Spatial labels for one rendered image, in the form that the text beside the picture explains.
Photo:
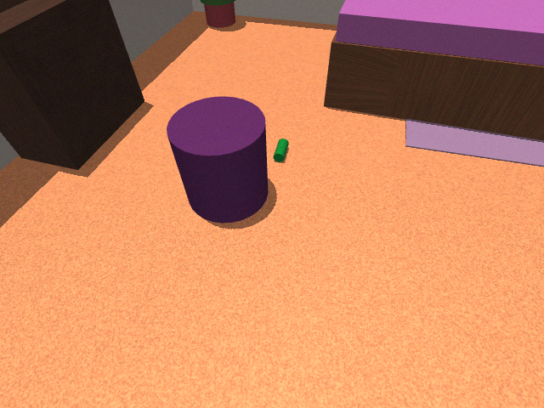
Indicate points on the potted plant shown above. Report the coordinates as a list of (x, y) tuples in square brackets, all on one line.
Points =
[(219, 13)]

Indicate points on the bed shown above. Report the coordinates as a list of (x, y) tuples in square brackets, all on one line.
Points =
[(475, 64)]

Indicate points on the can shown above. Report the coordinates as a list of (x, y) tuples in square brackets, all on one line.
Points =
[(280, 151)]

